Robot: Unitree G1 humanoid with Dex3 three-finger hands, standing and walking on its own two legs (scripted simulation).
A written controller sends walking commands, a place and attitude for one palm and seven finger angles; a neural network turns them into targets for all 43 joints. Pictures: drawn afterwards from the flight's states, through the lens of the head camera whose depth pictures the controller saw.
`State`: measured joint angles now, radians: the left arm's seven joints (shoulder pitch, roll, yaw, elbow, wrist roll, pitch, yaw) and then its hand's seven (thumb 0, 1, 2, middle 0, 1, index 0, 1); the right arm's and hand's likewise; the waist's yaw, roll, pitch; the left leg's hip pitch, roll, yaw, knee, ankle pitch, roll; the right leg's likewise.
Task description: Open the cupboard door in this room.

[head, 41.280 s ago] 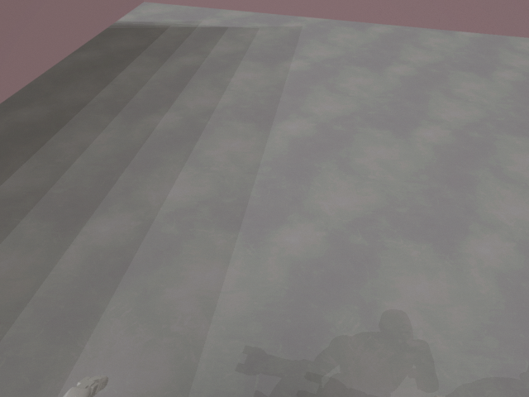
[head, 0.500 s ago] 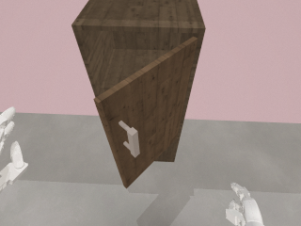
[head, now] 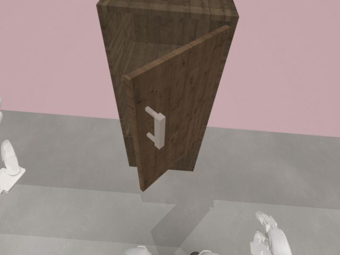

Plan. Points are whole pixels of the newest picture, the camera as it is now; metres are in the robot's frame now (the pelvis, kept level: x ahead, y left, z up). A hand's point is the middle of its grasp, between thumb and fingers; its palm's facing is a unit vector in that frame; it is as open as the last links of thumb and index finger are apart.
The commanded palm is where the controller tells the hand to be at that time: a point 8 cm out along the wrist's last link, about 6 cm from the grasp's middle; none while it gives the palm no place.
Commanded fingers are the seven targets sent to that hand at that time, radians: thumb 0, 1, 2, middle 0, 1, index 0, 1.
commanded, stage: step back with the hand held close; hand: left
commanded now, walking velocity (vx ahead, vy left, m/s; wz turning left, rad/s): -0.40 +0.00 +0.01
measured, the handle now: (154, 128) +0.42 +0.08 +0.03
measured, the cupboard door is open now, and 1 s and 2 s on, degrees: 49 49 49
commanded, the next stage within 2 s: stop stepping back and stand still in 0.46 s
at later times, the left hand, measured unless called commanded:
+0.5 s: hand (13, 216) +0.14 +0.23 +0.17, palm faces +0.28 -0.81 -0.52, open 7.4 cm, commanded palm +0.07 +0.28 +0.19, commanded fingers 0.00 0.90 0.90 -0.20 -0.30 -0.20 -0.30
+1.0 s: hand out of the picture -0.02 +0.23 +0.19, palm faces +0.48 -0.77 -0.42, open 7.4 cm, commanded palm -0.07 +0.26 +0.19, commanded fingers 0.00 0.90 0.90 -0.20 -0.30 -0.20 -0.30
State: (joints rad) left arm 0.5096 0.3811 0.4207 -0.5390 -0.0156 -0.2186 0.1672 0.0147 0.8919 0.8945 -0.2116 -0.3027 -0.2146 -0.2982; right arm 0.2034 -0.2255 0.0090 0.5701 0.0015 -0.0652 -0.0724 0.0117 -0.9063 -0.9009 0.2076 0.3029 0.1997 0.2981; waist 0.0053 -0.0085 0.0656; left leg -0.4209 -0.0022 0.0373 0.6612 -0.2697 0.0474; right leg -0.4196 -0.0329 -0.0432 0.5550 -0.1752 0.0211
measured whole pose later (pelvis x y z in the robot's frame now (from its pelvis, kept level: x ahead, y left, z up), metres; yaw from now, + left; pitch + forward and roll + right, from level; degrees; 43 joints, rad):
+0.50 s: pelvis -0.08 -0.02 +0.02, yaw -2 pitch +4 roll -2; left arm 0.57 0.51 0.45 -0.57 -0.06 -0.20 0.11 0.01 0.89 0.89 -0.22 -0.30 -0.22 -0.30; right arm 0.09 -0.21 0.01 0.58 0.01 -0.07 -0.07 0.01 -0.91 -0.90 0.21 0.30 0.20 0.30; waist 0.00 -0.06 0.05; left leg -0.34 -0.03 0.04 0.45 -0.16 0.07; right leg -0.30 0.07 0.01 0.62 -0.34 0.01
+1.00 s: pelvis -0.20 -0.04 +0.02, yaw +2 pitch +2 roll +1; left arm 0.53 0.39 0.38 -0.44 -0.02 -0.20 0.15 0.01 0.89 0.89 -0.21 -0.30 -0.22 -0.30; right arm 0.31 -0.22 0.00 0.70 0.00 -0.10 -0.09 0.01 -0.91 -0.90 0.21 0.30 0.20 0.30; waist 0.01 -0.04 -0.11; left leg -0.39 0.02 0.04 0.77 -0.32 0.01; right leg -0.19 0.00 -0.04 0.43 -0.28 -0.04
